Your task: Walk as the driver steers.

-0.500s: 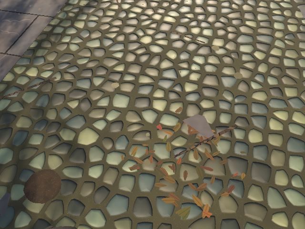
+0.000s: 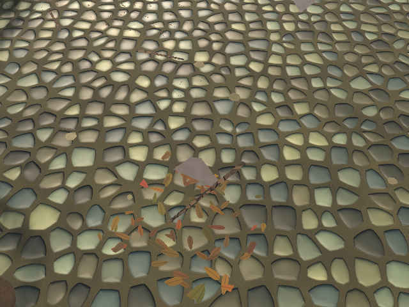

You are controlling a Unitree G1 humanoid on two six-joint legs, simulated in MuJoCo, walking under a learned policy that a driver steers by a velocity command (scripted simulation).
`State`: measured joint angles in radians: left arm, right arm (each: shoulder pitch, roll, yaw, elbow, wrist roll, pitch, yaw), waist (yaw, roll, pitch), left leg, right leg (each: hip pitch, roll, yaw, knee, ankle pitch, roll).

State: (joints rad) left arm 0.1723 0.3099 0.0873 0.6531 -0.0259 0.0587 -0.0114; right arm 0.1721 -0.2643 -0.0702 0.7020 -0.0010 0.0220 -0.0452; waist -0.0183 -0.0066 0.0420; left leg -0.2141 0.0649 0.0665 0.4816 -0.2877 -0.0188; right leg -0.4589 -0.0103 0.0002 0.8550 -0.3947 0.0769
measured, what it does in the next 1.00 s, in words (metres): walks ahead: right foot, then left foot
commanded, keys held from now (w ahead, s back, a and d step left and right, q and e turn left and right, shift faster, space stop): e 0.12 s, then w+e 0.18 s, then w+q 0.70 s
